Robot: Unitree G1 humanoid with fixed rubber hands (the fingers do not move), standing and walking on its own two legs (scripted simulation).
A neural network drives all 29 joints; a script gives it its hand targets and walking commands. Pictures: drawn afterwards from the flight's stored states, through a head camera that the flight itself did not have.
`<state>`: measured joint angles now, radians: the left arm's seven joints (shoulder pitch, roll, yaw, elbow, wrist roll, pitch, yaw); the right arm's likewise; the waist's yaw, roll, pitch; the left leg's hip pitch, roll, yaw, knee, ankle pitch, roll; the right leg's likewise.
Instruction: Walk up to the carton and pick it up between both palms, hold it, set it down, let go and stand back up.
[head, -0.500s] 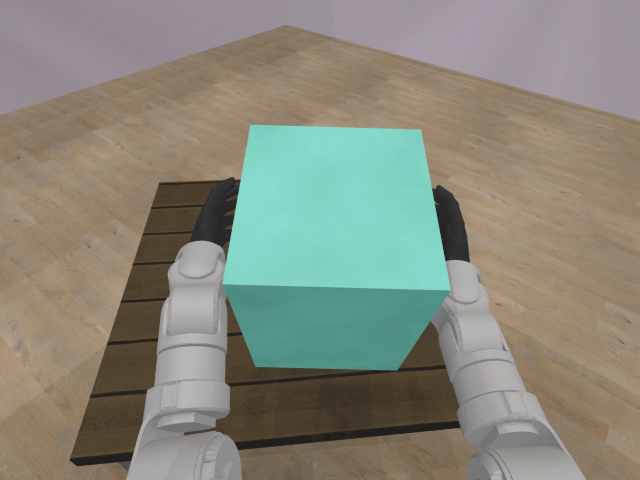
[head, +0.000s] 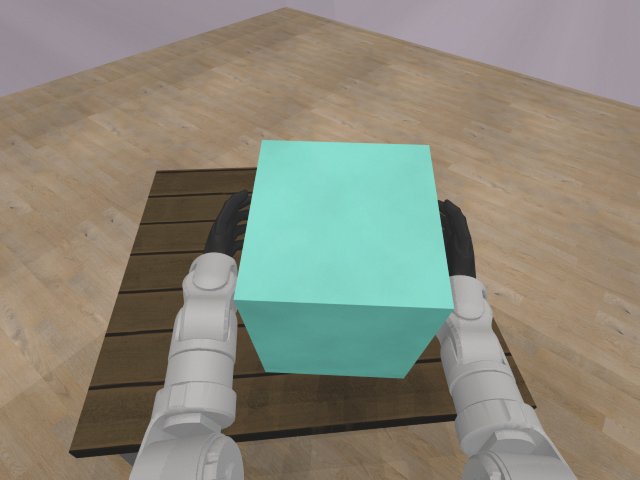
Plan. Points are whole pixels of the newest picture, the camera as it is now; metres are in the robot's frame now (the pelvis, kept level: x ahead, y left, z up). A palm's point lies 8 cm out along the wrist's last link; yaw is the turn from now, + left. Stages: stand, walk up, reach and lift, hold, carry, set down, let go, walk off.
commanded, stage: set down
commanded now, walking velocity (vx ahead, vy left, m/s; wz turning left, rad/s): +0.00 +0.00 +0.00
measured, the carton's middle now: (339, 269) +0.38 -0.02 +0.08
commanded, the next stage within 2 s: none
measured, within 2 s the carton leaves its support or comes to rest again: neither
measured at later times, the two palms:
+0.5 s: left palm (230, 271) +0.38 +0.12 +0.07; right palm (452, 288) +0.35 -0.17 +0.08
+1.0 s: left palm (234, 281) +0.40 +0.12 +0.03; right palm (443, 299) +0.35 -0.17 +0.04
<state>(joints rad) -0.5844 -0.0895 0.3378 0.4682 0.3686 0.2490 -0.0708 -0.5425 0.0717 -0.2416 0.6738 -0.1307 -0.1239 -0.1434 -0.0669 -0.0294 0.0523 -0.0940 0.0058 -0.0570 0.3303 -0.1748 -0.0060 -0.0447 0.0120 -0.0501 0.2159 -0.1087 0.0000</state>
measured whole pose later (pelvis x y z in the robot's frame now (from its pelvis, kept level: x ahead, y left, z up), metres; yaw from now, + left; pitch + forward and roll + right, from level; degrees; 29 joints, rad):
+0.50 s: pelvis +0.00 +0.00 +0.00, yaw +0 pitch -3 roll -1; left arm -0.59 -0.07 0.36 0.71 0.37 0.04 -0.05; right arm -0.53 0.11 -0.37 0.83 -0.26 -0.29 -0.14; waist -0.07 -0.03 0.06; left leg -0.09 0.00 -0.06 0.32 -0.18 -0.01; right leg -0.04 0.01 -0.05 0.21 -0.11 0.00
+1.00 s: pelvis +0.02 +0.00 +0.00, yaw +0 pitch -1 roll -1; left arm -0.60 -0.04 0.39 0.88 0.37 -0.11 -0.05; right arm -0.53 0.15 -0.49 0.92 -0.35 -0.41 -0.14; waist -0.07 -0.03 0.07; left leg -0.12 0.00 -0.06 0.32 -0.19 -0.01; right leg -0.07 0.01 -0.05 0.20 -0.12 0.00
